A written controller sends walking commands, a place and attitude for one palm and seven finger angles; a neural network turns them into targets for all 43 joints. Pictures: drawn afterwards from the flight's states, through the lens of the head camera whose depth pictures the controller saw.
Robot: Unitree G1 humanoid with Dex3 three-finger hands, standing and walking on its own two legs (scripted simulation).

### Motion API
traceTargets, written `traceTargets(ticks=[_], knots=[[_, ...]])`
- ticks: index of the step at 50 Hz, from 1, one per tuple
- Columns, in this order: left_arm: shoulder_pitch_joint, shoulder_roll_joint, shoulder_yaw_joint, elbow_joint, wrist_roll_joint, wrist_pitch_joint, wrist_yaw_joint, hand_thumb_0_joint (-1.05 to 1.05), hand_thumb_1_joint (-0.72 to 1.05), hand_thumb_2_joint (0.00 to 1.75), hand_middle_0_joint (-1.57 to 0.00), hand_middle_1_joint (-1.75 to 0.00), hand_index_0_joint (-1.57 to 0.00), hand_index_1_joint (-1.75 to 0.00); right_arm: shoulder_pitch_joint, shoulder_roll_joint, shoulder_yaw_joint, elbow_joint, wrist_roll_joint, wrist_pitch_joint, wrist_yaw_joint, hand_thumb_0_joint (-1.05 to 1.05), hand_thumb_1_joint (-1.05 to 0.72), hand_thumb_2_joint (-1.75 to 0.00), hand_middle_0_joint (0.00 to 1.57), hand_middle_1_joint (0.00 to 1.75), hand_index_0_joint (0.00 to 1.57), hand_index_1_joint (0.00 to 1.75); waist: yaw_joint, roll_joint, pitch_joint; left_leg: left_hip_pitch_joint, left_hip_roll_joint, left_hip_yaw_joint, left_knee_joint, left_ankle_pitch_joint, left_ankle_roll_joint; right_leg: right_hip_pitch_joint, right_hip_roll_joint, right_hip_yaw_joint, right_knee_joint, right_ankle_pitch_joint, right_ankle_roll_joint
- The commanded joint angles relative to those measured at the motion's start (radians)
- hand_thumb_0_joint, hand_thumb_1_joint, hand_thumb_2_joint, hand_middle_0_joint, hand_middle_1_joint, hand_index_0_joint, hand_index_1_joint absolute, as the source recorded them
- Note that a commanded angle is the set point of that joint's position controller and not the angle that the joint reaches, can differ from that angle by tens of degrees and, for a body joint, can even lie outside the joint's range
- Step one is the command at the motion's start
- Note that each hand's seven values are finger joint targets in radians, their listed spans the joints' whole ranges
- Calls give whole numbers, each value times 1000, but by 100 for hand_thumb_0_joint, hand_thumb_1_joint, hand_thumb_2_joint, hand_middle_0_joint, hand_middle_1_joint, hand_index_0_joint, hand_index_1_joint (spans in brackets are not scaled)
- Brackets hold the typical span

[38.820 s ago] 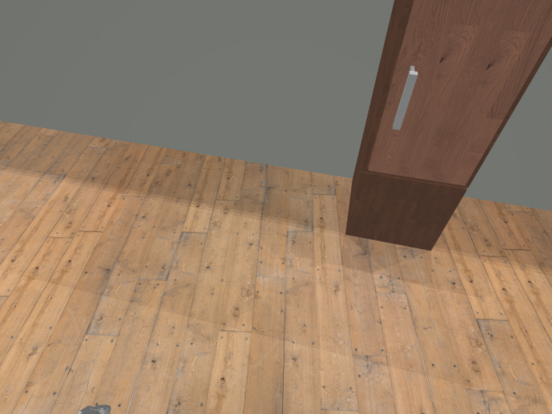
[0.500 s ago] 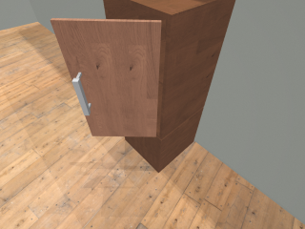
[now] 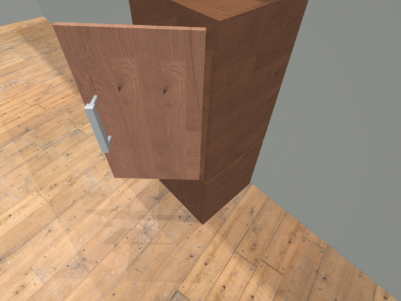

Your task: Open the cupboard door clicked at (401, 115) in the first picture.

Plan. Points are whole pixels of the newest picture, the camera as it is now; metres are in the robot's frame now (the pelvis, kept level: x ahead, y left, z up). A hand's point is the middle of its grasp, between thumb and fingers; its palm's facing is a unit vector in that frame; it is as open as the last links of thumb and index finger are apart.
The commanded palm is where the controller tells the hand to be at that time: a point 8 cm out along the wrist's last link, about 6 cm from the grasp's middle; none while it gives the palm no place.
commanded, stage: come to a stop and stand still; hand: left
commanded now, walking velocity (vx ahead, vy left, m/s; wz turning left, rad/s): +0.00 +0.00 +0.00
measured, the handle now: (101, 125) +0.58 +0.33 -0.03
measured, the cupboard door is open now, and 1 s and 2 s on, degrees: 46 46 46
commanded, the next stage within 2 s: look again from close up in 0.50 s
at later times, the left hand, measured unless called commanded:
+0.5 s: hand out of the picture +0.03 +0.17 -0.17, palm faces +0.01 -0.98 -0.20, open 7.4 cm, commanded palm none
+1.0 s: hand out of the picture +0.02 +0.16 -0.17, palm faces +0.02 -0.98 -0.19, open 7.4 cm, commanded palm none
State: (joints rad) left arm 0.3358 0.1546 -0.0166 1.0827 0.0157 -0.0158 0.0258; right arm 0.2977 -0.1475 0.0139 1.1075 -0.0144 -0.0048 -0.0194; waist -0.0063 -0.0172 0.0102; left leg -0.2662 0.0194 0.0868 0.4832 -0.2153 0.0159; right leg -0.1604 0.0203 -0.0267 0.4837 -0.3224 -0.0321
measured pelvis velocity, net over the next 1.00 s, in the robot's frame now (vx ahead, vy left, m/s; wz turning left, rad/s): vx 0.04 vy -0.01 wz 0.00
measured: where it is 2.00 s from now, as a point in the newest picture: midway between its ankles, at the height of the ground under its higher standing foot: outside the picture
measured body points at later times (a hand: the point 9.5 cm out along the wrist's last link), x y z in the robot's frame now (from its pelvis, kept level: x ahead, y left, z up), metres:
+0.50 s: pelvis +0.03 +0.00 +0.00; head +0.03 +0.00 +0.45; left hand +0.03 +0.23 -0.16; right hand +0.05 -0.23 -0.16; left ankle +0.03 +0.11 -0.74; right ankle -0.04 -0.10 -0.74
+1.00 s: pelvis +0.04 -0.01 +0.00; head +0.04 -0.01 +0.45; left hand +0.02 +0.21 -0.16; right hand +0.04 -0.23 -0.16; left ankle +0.03 +0.11 -0.74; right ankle -0.04 -0.10 -0.74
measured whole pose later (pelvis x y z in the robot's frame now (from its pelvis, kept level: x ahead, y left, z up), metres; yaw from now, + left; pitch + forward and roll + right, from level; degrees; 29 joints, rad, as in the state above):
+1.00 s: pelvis +0.04 -0.01 +0.00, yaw +0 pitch +0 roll +1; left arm 0.32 0.15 -0.01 1.12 0.02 -0.02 0.03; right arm 0.25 -0.15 0.02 1.16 -0.01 -0.01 -0.04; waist 0.00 -0.02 0.00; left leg -0.18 0.01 0.09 0.43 -0.24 0.00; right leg -0.07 0.02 -0.02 0.43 -0.35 -0.04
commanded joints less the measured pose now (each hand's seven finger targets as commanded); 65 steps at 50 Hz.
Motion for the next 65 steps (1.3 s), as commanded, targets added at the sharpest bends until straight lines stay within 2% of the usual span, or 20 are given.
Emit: traceTargets(ticks=[1,6,17,19,24,42,45,49,55,58,61,63,65], knots=[[60,103,24,-18,0,-16,12,0,90,90,-20,-30,-20,-30,24,-97,-23,-33,3,-27,-8,0,-90,-90,20,30,20,30,5,18,32,58,91,-104,-75,88,30,-84,-114,103,-108,159,-13],[57,100,25,-5,2,-16,15,0,90,90,-20,-30,-20,-30,15,-101,-22,-22,4,-31,-13,0,-90,-90,20,30,20,30,4,10,18,86,98,-100,-68,165,33,-63,-116,93,-92,242,-9],[43,107,28,5,2,-14,16,0,90,90,-20,-30,-20,-30,-15,-113,-22,-19,2,-29,-16,0,-90,-90,20,30,20,30,8,16,31,111,97,-97,-79,192,31,-52,-123,91,-101,277,-5],[42,111,29,3,3,-15,15,0,90,90,-20,-30,-20,-30,-18,-113,-22,-18,3,-30,-16,0,-90,-90,20,30,20,30,10,-3,31,111,97,-96,-78,202,31,-44,-124,86,-103,292,-3],[39,117,31,2,2,-15,16,0,90,90,-20,-30,-20,-30,-23,-118,-21,-15,2,-30,-17,0,-90,-90,20,30,20,30,13,-4,23,125,98,-92,-77,227,30,-30,-128,86,-102,331,-3],[49,110,31,11,-1,-14,19,0,90,90,-20,-30,-20,-30,-6,-107,-15,10,3,-27,-20,0,-90,-90,20,30,20,30,12,0,21,134,94,-88,-85,225,22,-4,-132,84,-117,362,-2],[53,105,31,15,-1,-13,19,0,90,90,-20,-30,-20,-30,-7,-103,-15,13,3,-25,-22,0,-90,-90,20,30,20,30,13,3,44,129,93,-87,-84,215,21,-13,-131,84,-124,360,-1],[59,99,31,18,0,-14,20,0,90,90,-20,-30,-20,-30,-1,-96,-15,16,4,-24,-22,0,-90,-90,20,30,20,30,11,-12,48,130,93,-85,-85,208,20,-12,-129,83,-128,366,0],[71,91,29,23,-2,-13,20,0,90,90,-20,-30,-20,-30,3,-90,-14,20,4,-23,-23,0,-90,-90,20,30,20,30,13,7,60,126,91,-86,-87,197,19,-19,-129,85,-135,347,0],[78,87,30,25,-2,-14,21,0,90,90,-20,-30,-20,-30,6,-87,-15,20,3,-24,-24,0,-90,-90,20,30,20,30,13,3,40,138,93,-83,-86,206,18,-9,-132,86,-134,370,-1],[82,82,29,29,-2,-13,21,0,90,90,-20,-30,-20,-30,8,-83,-14,23,4,-22,-24,0,-90,-90,20,30,20,30,14,-4,62,124,92,-83,-89,183,17,-18,-129,86,-141,348,1],[86,95,35,24,-1,-15,22,0,90,90,-20,-30,-20,-30,11,-93,-17,17,3,-20,-23,0,-90,-90,20,30,20,30,18,13,52,114,84,-79,-78,179,15,-5,-144,100,-132,374,-9],[94,104,44,22,0,-12,25,0,90,90,-20,-30,-20,-30,11,-88,-20,5,3,-14,-21,0,-90,-90,20,30,20,30,25,4,47,86,75,-66,-51,168,10,15,-165,114,-110,431,-18]])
